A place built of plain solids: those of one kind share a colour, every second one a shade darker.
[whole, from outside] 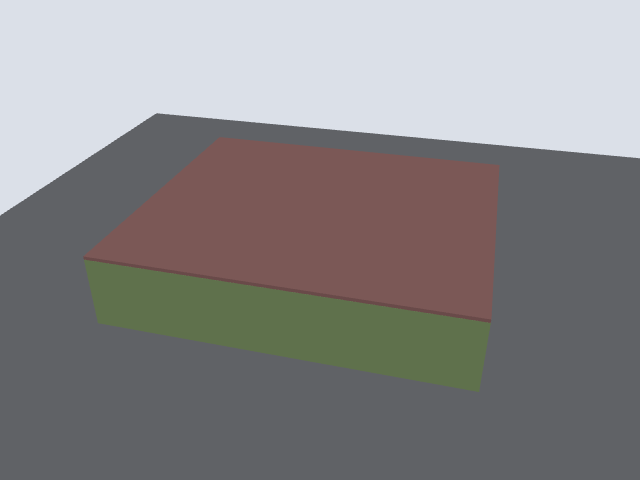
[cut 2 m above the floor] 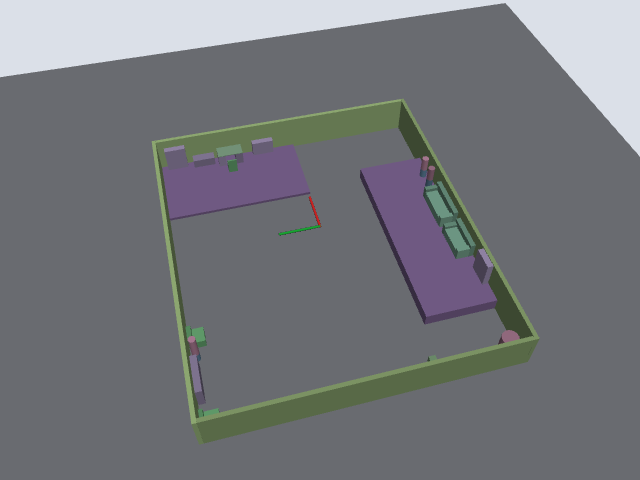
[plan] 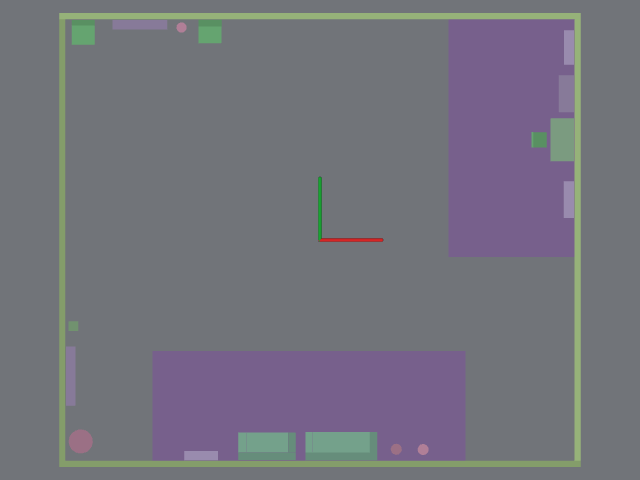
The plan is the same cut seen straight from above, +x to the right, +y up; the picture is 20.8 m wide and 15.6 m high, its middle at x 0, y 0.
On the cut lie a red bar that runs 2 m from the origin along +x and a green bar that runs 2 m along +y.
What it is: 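A loft; one open main floor with 3 platforms, their free sides bare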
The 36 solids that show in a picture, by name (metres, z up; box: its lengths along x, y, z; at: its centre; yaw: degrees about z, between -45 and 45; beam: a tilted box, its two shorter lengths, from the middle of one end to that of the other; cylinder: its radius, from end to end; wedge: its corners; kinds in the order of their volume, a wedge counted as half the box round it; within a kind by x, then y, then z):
{
 "wall_1": {"box": [0.2, 14.35, 3.45], "at": [-8.38, 0.0, 1.68]},
 "wall_2": {"box": [16.95, 0.2, 3.45], "at": [0.0, -7.28, 1.68]},
 "wall_3": {"box": [16.95, 0.2, 3.45], "at": [0.0, 7.28, 1.68]},
 "wall_4": {"box": [0.2, 14.35, 3.45], "at": [8.37, 0.0, 1.68]},
 "roof_1": {"box": [16.95, 14.75, 0.16], "at": [0.0, 0.0, 3.48]},
 "floor_1": {"box": [10.18, 3.57, 0.71], "at": [-0.36, -5.39, 0.3]},
 "floor_2": {"box": [4.1, 7.73, 0.21], "at": [6.23, 3.31, 0.05]},
 "case_1": {"box": [0.31, 1.93, 1.05], "at": [-8.1, -4.42, 0.47]},
 "case_2": {"box": [1.78, 0.31, 1.2], "at": [-5.85, 7.0, 0.55]},
 "case_3": {"box": [1.1, 0.3, 2.12], "at": [-3.86, -7.01, 1.72]},
 "case_4": {"box": [0.76, 0.41, 0.7], "at": [7.87, 2.76, 0.51]},
 "case_5": {"box": [0.76, 0.41, 0.7], "at": [7.87, 3.76, 0.51]},
 "case_6": {"box": [0.49, 1.2, 0.49], "at": [8.01, 4.75, 0.4]},
 "case_7": {"box": [0.33, 1.2, 0.85], "at": [8.09, 1.31, 0.58]},
 "case_8": {"box": [0.32, 1.13, 1.37], "at": [8.09, 6.25, 0.84]},
 "sofa_1": {"box": [0.26, 0.65, 0.61], "at": [-2.53, -6.58, 0.96]},
 "sofa_2": {"box": [1.87, 0.25, 0.8], "at": [-1.72, -7.03, 1.05]},
 "sofa_3": {"box": [1.36, 0.65, 0.46], "at": [-1.72, -6.58, 0.89]},
 "sofa_4": {"box": [0.26, 0.65, 0.61], "at": [-0.91, -6.58, 0.96]},
 "sofa_5": {"box": [0.24, 0.66, 0.68], "at": [-0.35, -6.57, 1.0]},
 "sofa_6": {"box": [2.34, 0.25, 0.88], "at": [0.69, -7.03, 1.1]},
 "sofa_7": {"box": [1.85, 0.66, 0.49], "at": [0.69, -6.57, 0.9]},
 "sofa_8": {"box": [0.24, 0.66, 0.68], "at": [1.74, -6.57, 1.0]},
 "chair_1": {"box": [0.75, 0.63, 0.51], "at": [-7.7, 6.66, 0.21]},
 "chair_2": {"box": [0.75, 0.18, 0.83], "at": [-7.7, 7.06, 0.36]},
 "chair_3": {"box": [0.75, 0.55, 0.52], "at": [-3.57, 6.67, 0.21]},
 "chair_4": {"box": [0.75, 0.22, 0.83], "at": [-3.57, 7.05, 0.37]},
 "chair_5": {"box": [0.06, 0.5, 0.84], "at": [6.9, 3.26, 0.58]},
 "chair_6": {"box": [0.44, 0.5, 0.46], "at": [7.15, 3.26, 0.39]},
 "bush_1": {"cylinder": 0.39, "from": [-7.78, -6.55, 0.47], "to": [-7.78, -6.55, 1.31]},
 "bush_2": {"cylinder": 0.17, "from": [-4.5, 6.91, 0.51], "to": [-4.5, 6.91, 1.67]},
 "bush_3": {"cylinder": 0.18, "from": [2.48, -6.8, 1.23], "to": [2.48, -6.8, 2.06]},
 "bush_4": {"cylinder": 0.18, "from": [3.35, -6.81, 1.16], "to": [3.35, -6.81, 1.91]},
 "totem_1": {"box": [0.32, 0.32, 1.63], "at": [-8.01, -2.8, 0.77]},
 "pot_1": {"cylinder": 0.18, "from": [3.35, -6.81, 0.66], "to": [3.35, -6.81, 1.16]},
 "table_1": {"box": [0.76, 1.4, 0.04], "at": [7.87, 3.26, 0.88]}
}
